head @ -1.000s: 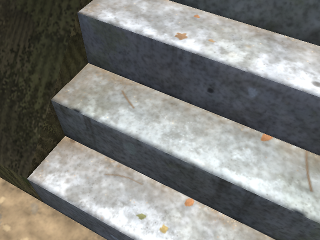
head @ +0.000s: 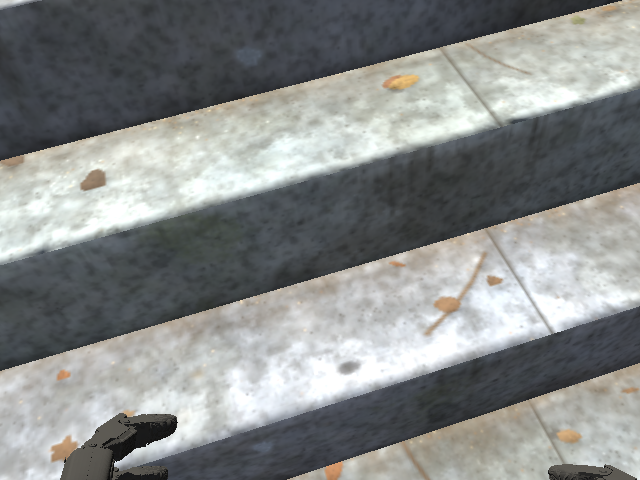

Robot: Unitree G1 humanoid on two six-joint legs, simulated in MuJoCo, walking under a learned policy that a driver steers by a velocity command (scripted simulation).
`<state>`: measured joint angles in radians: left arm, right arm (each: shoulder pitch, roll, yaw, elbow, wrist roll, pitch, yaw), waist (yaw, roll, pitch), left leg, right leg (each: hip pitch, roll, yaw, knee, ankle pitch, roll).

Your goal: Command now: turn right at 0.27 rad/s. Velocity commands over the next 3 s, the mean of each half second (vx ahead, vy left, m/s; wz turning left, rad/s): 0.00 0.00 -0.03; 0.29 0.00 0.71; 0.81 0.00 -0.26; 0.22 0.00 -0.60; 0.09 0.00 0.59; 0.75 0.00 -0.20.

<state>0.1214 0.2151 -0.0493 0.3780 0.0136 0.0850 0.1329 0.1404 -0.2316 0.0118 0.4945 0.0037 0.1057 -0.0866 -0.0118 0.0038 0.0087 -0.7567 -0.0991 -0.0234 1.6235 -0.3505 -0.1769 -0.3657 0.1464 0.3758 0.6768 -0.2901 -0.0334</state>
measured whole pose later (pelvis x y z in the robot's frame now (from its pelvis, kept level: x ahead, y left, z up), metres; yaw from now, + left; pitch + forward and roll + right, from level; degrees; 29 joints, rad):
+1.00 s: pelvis -0.10 -0.07 -0.22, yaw +22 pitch +2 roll +0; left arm 0.39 0.18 -0.01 0.75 0.05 -0.03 0.07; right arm 0.25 -0.13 0.01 0.57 0.02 0.05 -0.06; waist 0.01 0.03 -0.03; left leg -1.23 0.04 -0.11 2.40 -0.17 -0.11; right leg -0.15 -0.06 -0.26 0.50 -0.38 -0.03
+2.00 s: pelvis +0.17 +0.06 +0.14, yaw -3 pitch -1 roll +1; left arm 0.26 0.25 -0.01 0.77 0.04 0.05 0.03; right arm 0.04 -0.21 0.00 0.67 0.01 -0.03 0.01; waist -0.01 0.00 -0.02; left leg -0.75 -0.05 -0.19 2.01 -0.03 0.06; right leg -0.70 0.05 -0.14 1.09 -0.39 -0.15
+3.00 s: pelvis +0.40 +0.12 +0.32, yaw +7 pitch +2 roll -3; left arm 0.11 0.23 -0.04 0.64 0.06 0.00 -0.06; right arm 0.31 -0.27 0.02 0.89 -0.01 -0.08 -0.01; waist 0.07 0.04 -0.07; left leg -0.29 0.12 0.08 0.98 0.21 0.18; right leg -0.81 0.14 -0.12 1.27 -0.54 -0.16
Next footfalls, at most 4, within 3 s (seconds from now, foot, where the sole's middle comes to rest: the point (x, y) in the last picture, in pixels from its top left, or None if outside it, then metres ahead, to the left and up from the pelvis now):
0.16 left None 0.04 0.18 -0.77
0.70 right None -0.09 -0.16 -0.99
1.26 left None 0.01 0.22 -0.77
1.80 right None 0.32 0.02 -0.55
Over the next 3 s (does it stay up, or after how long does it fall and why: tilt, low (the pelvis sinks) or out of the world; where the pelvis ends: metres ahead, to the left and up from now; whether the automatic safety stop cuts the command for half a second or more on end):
stays up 0.40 0.12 0.32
